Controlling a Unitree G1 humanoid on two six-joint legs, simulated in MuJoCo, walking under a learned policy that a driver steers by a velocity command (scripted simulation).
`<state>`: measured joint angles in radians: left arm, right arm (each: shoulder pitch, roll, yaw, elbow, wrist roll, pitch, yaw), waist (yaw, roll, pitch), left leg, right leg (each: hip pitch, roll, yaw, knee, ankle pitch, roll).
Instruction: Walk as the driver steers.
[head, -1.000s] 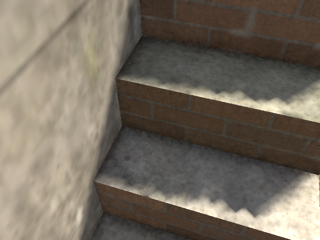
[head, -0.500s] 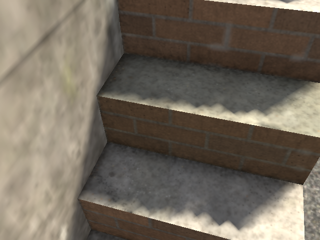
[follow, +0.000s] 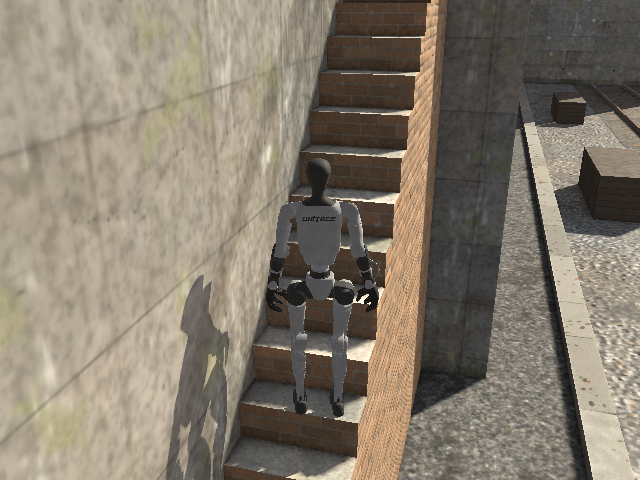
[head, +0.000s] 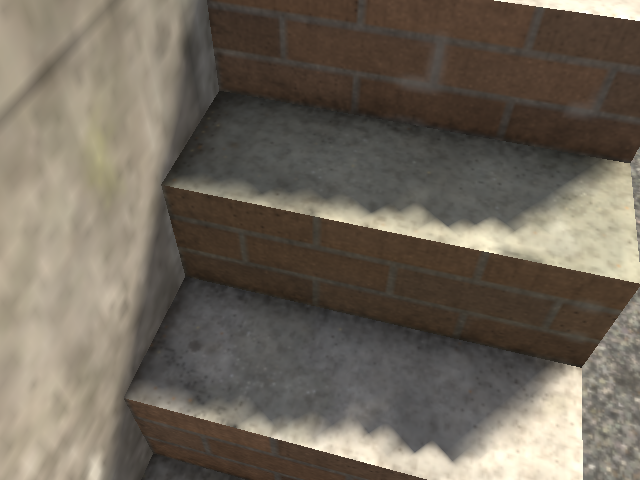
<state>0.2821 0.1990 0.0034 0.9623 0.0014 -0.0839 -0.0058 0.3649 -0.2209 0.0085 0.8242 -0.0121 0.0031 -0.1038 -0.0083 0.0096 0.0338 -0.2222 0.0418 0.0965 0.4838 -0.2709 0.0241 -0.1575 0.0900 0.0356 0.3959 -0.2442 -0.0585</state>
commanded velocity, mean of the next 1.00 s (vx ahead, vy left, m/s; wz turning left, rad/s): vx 0.24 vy -0.01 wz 0.00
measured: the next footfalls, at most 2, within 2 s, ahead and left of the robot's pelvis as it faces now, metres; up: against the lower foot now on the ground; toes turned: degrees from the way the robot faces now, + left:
left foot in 0.78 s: +0.06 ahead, +0.13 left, +0.00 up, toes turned +2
right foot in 1.20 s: +0.21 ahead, -0.18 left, +0.22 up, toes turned +14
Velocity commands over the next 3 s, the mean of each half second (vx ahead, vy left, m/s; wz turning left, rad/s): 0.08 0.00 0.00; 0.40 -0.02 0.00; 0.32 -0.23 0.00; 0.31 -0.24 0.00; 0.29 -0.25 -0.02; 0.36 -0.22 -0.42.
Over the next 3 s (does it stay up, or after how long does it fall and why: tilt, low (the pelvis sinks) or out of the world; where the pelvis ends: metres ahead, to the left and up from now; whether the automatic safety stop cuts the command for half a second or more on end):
stays up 0.30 -0.04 0.27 its command is cut before an obstacle after 1.0 s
